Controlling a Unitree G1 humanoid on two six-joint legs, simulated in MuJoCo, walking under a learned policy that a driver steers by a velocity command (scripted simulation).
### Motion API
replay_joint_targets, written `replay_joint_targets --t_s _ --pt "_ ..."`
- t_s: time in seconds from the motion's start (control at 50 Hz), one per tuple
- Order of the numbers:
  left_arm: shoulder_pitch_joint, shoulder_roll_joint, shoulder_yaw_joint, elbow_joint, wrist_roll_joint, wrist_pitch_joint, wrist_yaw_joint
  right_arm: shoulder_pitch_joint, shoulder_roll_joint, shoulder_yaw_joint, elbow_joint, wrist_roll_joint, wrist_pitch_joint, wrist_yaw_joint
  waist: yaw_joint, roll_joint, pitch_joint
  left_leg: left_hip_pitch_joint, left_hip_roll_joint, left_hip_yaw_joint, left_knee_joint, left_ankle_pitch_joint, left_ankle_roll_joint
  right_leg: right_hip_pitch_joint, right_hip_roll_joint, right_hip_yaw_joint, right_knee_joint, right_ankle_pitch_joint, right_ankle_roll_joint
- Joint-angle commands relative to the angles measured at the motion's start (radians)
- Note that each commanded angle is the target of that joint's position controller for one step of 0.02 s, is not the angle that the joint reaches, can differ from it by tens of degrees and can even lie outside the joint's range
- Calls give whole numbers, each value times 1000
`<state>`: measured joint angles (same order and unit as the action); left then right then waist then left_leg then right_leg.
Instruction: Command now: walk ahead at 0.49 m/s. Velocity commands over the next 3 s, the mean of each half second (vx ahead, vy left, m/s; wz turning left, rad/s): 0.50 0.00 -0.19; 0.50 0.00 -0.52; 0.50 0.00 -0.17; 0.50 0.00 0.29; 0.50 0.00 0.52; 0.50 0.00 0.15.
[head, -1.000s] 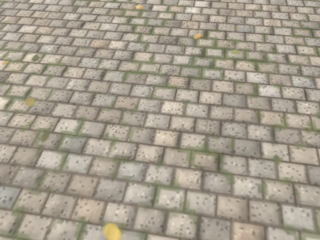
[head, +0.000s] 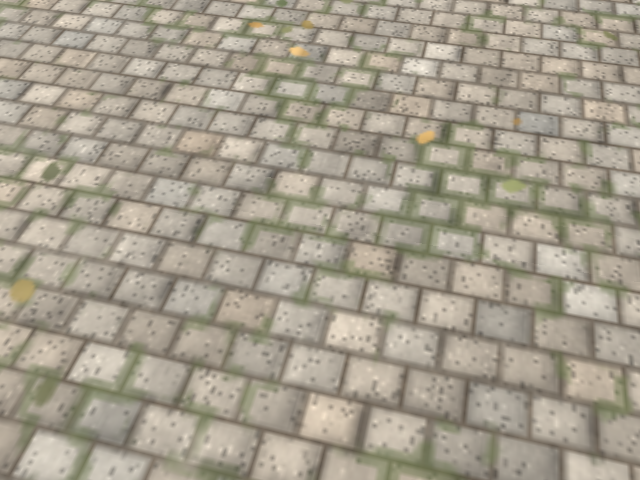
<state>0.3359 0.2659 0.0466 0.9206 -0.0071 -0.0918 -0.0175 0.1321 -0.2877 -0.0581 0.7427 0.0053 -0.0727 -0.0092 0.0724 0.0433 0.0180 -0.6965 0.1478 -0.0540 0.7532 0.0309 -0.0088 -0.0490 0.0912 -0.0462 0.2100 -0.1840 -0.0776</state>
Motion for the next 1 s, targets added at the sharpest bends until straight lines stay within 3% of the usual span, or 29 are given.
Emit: replay_joint_targets --t_s 0.02,0.08,0.12,0.16,0.18,0.2,0.22,0.24,0.26,0.28,0.3,0.32,0.36,0.42,0.52,0.62,0.68,0.7,0.72,0.74,0.76,0.78,0.8,0.82,0.84,0.86,0.9,0.94,1.0 --pt "6 176 33 -46 -11 -6 9 -107 -26 6 -81 7 -21 17 10 -71 51 57 -36 44 -140 105 -1 -58 -261 122 -95 196 -127" --pt "63 178 32 -21 -12 15 11 -188 -33 10 -116 14 -29 39 31 -77 68 16 -58 47 -214 54 18 63 -308 135 -41 237 -127" --pt "71 189 37 -12 -13 29 16 -196 -49 7 -131 13 -33 51 13 -93 57 25 -73 45 -246 -28 43 137 -341 146 12 322 -113" --pt "44 210 43 -16 -12 39 21 -111 -87 -8 -115 11 -34 54 -48 -126 -3 166 -117 75 -264 -106 77 166 -339 135 117 567 -90" --pt "27 202 39 -20 -11 44 22 20 -124 -29 -78 9 -35 48 -124 -119 -84 366 -144 97 -295 -84 107 126 -298 110 272 695 -68" --pt "18 170 23 -40 0 42 22 203 -180 -51 -36 -3 -34 36 -203 -90 -225 681 -56 15 -245 -43 157 -44 -249 87 510 573 -38" --pt "135 46 -15 -65 4 22 13 313 -286 -78 -16 -23 -28 29 -178 138 -397 1119 226 -425 -263 -178 308 -477 -84 28 920 105 38" --pt "122 85 -8 -43 -12 1 7 338 -196 -55 -11 -14 -22 28 -202 178 -470 1151 290 -662 -401 -276 336 -614 -42 174 1066 -383 37" --pt "27 178 21 -70 -44 -7 5 265 -144 -36 -15 -10 -20 23 -200 111 -285 1013 253 -503 -429 -316 275 -696 -100 192 1123 -339 27" --pt "-37 175 22 -89 -49 -8 8 190 -117 -27 -23 -8 -20 20 -169 62 -173 857 212 -358 -460 -274 240 -691 -155 157 1086 -247 27" --pt "-64 159 25 -92 -36 -1 13 130 -84 -18 -19 -8 -23 23 -138 30 -89 722 169 -259 -508 -227 219 -663 -186 145 1021 -182 35" --pt "-43 144 32 -83 -28 15 17 90 -60 -11 -19 -13 -33 25 -100 52 -50 631 131 -174 -549 -190 197 -603 -216 152 973 -129 40" --pt "4 92 27 -68 -28 45 19 59 -56 -15 -4 -19 -48 30 -65 56 -27 532 110 -78 -607 -119 198 -533 -225 146 956 -77 56" --pt "-43 78 31 -98 -22 64 24 61 -80 -26 24 -27 -59 23 -54 31 15 520 103 42 -637 -9 201 -604 -228 166 874 34 74" --pt "-198 50 19 -156 -10 47 -7 94 -120 -37 54 -19 -46 0 -103 3 49 572 77 193 -654 31 171 -593 -208 86 560 272 70" --pt "-327 51 14 -237 -12 48 -37 170 -157 -54 95 6 -8 -9 -141 -11 86 775 146 233 -582 133 160 -667 -191 31 434 180 28" --pt "-276 92 36 -258 -14 54 -46 144 -194 -65 88 16 17 -17 -83 34 18 833 151 270 -409 557 128 -533 -111 -50 427 27 -26" --pt "-184 123 55 -242 -18 56 -44 131 -203 -68 83 18 26 -20 -28 46 -37 820 139 282 -270 681 114 -412 -69 -74 425 -13 -51" --pt "-27 174 86 -205 -21 57 -34 113 -200 -63 77 21 32 -23 60 28 -118 735 99 305 -59 658 81 -182 -25 -75 357 40 -89" --pt "119 267 121 -172 -22 69 -11 134 -156 -45 59 -2 23 -24 107 -94 -211 483 49 307 256 310 32 121 -143 144 328 44 -149" --pt "73 354 127 -186 -27 59 -8 231 -7 0 7 -28 -10 -5 -32 -320 -300 39 -173 169 582 -615 -26 426 -377 723 220 -129 -346" --pt "100 265 101 -212 -18 45 -14 110 -93 -10 -6 15 -53 11 51 -186 -371 -77 -168 -36 662 -629 -3 464 -418 868 84 -214 -349" --pt "61 214 87 -206 -11 32 -15 21 -131 -20 -34 47 -74 18 55 -141 -225 -147 -121 -34 630 -529 23 366 -395 722 67 -132 -298" --pt "-4 184 78 -216 -15 25 -15 15 -123 -17 -30 32 -83 11 7 -57 -146 -104 -75 -33 540 -440 33 217 -350 599 74 -26 -260" --pt "-71 149 67 -230 -14 25 -13 18 -130 -25 -18 3 -81 4 -34 -40 -93 -33 -47 -29 454 -394 24 81 -309 501 66 85 -236" --pt "-105 130 59 -249 -1 24 -8 40 -136 -31 -15 -7 -70 4 -68 -63 -81 37 -28 -37 415 -358 15 -4 -285 454 45 161 -230" --pt "-110 141 61 -257 -4 22 2 56 -117 -31 -20 -16 -47 5 -90 -66 -65 81 -26 -20 334 -331 -16 -88 -262 401 17 260 -234" --pt "-85 167 66 -250 -6 20 16 20 -89 -22 -35 -21 -33 3 -85 -66 -42 73 -37 4 224 -250 -46 -140 -240 333 3 326 -226" --pt "-45 162 63 -232 -8 25 30 -78 -52 -4 -57 -19 -34 12 -39 -98 -22 119 -64 27 -23 -19 -58 -175 -180 236 7 306 -168"
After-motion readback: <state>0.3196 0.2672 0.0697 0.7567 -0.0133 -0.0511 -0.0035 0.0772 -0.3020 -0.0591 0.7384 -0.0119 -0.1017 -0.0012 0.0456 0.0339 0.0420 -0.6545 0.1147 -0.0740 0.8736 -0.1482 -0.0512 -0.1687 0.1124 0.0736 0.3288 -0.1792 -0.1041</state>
